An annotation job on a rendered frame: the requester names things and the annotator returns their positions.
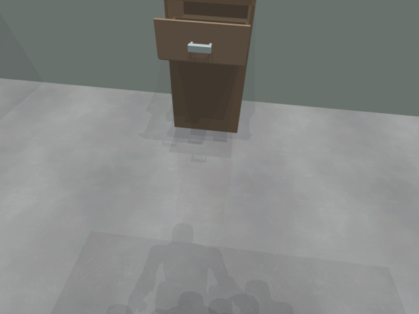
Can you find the drawer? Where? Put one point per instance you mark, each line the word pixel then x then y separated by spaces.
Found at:
pixel 229 40

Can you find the handle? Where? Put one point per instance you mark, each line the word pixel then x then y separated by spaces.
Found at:
pixel 199 48

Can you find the cabinet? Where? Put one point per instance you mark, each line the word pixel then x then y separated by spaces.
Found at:
pixel 208 96

